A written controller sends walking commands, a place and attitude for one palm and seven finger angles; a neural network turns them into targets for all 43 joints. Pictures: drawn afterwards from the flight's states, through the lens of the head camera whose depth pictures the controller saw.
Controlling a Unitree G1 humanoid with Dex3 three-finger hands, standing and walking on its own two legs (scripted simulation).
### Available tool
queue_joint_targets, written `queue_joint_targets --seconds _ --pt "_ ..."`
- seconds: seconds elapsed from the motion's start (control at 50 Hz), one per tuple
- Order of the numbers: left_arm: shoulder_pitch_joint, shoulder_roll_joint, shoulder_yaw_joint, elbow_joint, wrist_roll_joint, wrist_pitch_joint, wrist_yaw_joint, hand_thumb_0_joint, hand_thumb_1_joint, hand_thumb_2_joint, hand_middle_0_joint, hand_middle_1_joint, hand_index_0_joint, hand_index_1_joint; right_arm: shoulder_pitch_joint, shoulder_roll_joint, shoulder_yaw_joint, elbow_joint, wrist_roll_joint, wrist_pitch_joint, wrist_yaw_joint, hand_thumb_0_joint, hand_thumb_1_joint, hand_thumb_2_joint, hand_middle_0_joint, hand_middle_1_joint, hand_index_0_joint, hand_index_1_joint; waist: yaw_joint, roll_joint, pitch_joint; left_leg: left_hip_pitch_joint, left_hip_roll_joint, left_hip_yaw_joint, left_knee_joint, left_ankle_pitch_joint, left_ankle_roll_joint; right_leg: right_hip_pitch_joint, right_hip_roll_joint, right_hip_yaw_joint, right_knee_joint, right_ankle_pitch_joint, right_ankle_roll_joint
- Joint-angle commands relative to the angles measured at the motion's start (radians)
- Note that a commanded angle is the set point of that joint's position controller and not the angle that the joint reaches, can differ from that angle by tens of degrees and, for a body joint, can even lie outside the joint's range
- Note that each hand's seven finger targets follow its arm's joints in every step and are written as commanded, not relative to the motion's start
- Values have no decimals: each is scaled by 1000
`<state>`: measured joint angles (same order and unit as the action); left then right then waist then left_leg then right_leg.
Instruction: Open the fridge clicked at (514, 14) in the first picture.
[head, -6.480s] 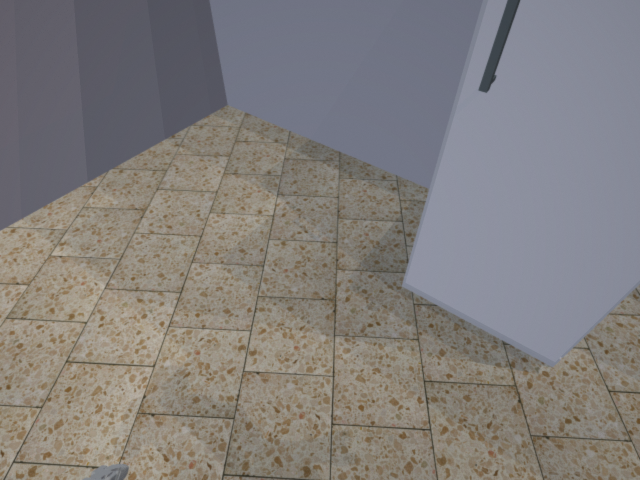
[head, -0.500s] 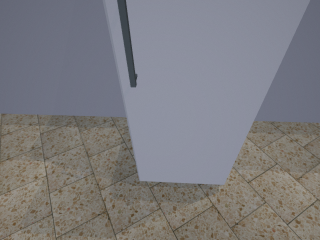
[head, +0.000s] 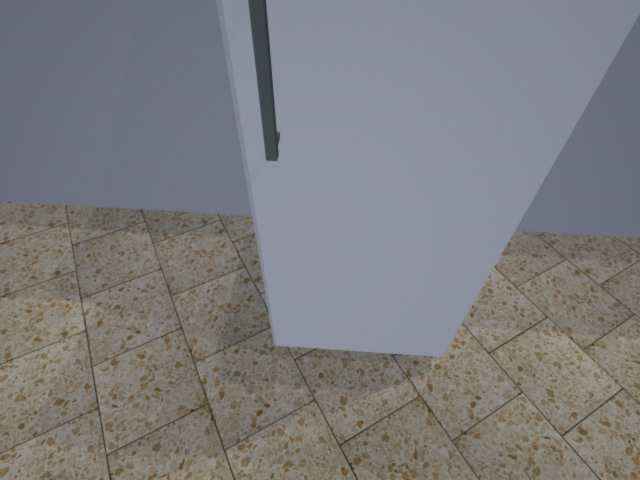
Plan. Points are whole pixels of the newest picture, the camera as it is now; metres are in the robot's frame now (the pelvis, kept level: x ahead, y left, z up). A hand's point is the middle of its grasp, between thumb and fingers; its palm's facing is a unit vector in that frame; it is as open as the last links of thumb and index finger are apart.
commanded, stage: shuffle to correct the standing spot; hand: left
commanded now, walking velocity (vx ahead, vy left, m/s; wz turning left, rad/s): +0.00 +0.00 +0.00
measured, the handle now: (267, 69) +0.58 +0.12 +0.23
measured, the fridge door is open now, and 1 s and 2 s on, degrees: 0 0 0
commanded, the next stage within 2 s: come to a stop and stand still in 0.50 s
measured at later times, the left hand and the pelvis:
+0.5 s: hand out of the picture +0.00 +0.14 -0.19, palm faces +0.12 -0.98 -0.15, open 7.4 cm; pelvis +0.07 -0.01 -0.01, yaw +2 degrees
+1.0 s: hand (239, 403) +0.26 +0.15 -0.17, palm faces +0.04 -0.95 -0.31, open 7.3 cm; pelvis +0.17 -0.05 -0.02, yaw +2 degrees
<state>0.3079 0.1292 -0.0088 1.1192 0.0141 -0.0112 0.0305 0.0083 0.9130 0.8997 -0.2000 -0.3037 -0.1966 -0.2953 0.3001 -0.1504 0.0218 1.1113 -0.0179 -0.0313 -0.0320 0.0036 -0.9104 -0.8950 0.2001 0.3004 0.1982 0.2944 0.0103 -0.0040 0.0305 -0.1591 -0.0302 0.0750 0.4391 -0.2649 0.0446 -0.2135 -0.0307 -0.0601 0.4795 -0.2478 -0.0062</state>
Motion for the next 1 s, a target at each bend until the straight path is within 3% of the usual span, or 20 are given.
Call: queue_joint_targets --seconds 0.0,0.04,0.16,0.24,0.32,0.36,0.42,0.48,0.5,0.52,0.54,0.6,0.68,0.8,0.84,0.86,0.88,0.9,0.92,0.98 --pt "53 102 17 -29 1 -16 5 0 900 900 -200 -300 -200 -300 59 -86 -20 -21 6 -15 -7 0 -900 -900 200 300 200 300 -6 9 30 -60 135 -127 -100 144 5 25 -80 94 -70 122 -35" --pt "58 100 16 -25 0 -16 4 0 900 900 -200 -300 -200 -300 48 -88 -21 -21 7 -16 -8 0 -900 -900 200 300 200 300 -5 6 32 -51 134 -121 -97 148 4 19 -84 95 -75 127 -34" --pt "83 77 23 -28 15 -1 -11 0 900 900 -200 -300 -200 -300 61 -95 -32 -24 -6 5 1 0 -900 -900 200 300 200 300 -5 35 140 -162 155 -180 -161 -316 34 -67 -40 73 -32 -221 -48" --pt "120 77 34 -34 17 -12 -18 0 900 900 -200 -300 -200 -300 59 -89 -38 -45 -5 -4 3 0 -900 -900 200 300 200 300 8 9 154 -204 149 -176 -106 -280 47 -46 -49 102 -25 -210 -66" --pt "215 125 57 -9 10 -29 -10 0 900 900 -200 -300 -200 -300 45 -32 -28 -68 -4 -18 5 0 -900 -900 200 300 200 300 32 -176 93 -322 39 -1 201 -117 4 122 -188 291 -134 -96 -147" --pt "278 139 66 6 12 -42 -3 0 900 900 -200 -300 -200 -300 -20 -29 -31 -97 -4 -23 10 0 -900 -900 200 300 200 300 59 -207 79 -422 51 5 381 -241 -6 198 -281 383 -180 144 -227" --pt "253 138 69 -2 25 -47 5 0 900 900 -200 -300 -200 -300 -62 -12 -37 -112 4 -31 21 0 -900 -900 200 300 200 300 47 -103 48 -424 83 -10 377 -290 -4 224 -293 306 -126 360 -253" --pt "127 123 63 -28 8 -39 -4 0 900 900 -200 -300 -200 -300 130 8 -34 -40 3 -37 17 0 -900 -900 200 300 200 300 -62 -61 -4 8 39 54 39 9 -6 -36 -139 96 24 217 -134" --pt "115 83 57 -35 4 -37 -7 0 900 900 -200 -300 -200 -300 251 -56 -48 10 -3 -45 8 0 -900 -900 200 300 200 300 -104 104 -38 179 141 -101 -28 96 33 -171 -66 29 245 133 -86" --pt "92 45 46 -69 -3 -36 -12 0 900 900 -200 -300 -200 -300 345 -150 -65 29 -15 -45 -5 0 -900 -900 200 300 200 300 -123 326 -49 268 419 -466 -134 289 154 -392 39 -61 509 -261 -23" --pt "49 77 54 -96 6 -34 -9 0 900 900 -200 -300 -200 -300 355 -173 -67 25 -16 -28 -12 0 -900 -900 200 300 200 300 -126 215 -30 272 510 -548 -147 400 245 -461 20 22 666 -351 -42" --pt "-3 57 57 -83 20 -29 -20 0 900 900 -200 -300 -200 -300 207 -75 -44 -16 -13 -44 -13 0 -900 -900 200 300 200 300 -55 60 128 55 423 -350 -150 536 209 -483 -58 59 744 -202 -29" --pt "59 -1 41 -61 6 10 -14 0 900 900 -200 -300 -200 -300 117 -84 -29 -36 -8 -45 -27 0 -900 -900 200 300 200 300 7 148 48 2 278 -52 -95 928 102 -284 -33 20 518 -67 9" --pt "-61 74 60 -147 13 15 -7 0 900 900 -200 -300 -200 -300 111 -130 -77 -60 -13 4 -25 0 -900 -900 200 300 200 300 -24 201 35 102 283 -61 9 941 82 -238 12 -52 228 -34 0" --pt "1 104 73 -144 12 5 -7 0 900 900 -200 -300 -200 -300 81 -155 -94 -77 -8 14 -19 0 -900 -900 200 300 200 300 20 161 -28 87 272 -58 103 830 51 -108 -2 -40 94 111 -3" --pt "54 141 81 -133 13 -6 -6 0 900 900 -200 -300 -200 -300 72 -149 -100 -84 -3 19 -12 0 -900 -900 200 300 200 300 47 93 -79 54 232 -38 194 658 15 -3 -37 -25 14 353 -3" --pt "80 216 95 -130 22 -19 3 0 900 900 -200 -300 -200 -300 134 -104 -100 -84 8 22 -3 0 -900 -900 200 300 200 300 40 -113 -178 -86 126 12 387 267 -30 177 -202 116 52 802 -56" --pt "129 283 112 -130 16 -19 8 0 900 900 -200 -300 -200 -300 153 -53 -94 -104 18 26 -5 0 -900 -900 200 300 200 300 61 -303 -271 -216 -14 1 637 -393 -57 287 -426 343 61 1284 -197" --pt "122 268 104 -136 12 -20 10 0 900 900 -200 -300 -200 -300 152 -63 -96 -107 22 31 -12 0 -900 -900 200 300 200 300 51 -272 -272 -227 0 -120 739 -439 -46 234 -461 322 25 1243 -251" --pt "-42 206 91 -181 7 1 16 0 900 900 -200 -300 -200 -300 49 -56 -95 -103 10 66 1 0 -900 -900 200 300 200 300 16 -230 -95 -316 39 -117 895 -289 -73 26 -340 229 -48 806 -206"
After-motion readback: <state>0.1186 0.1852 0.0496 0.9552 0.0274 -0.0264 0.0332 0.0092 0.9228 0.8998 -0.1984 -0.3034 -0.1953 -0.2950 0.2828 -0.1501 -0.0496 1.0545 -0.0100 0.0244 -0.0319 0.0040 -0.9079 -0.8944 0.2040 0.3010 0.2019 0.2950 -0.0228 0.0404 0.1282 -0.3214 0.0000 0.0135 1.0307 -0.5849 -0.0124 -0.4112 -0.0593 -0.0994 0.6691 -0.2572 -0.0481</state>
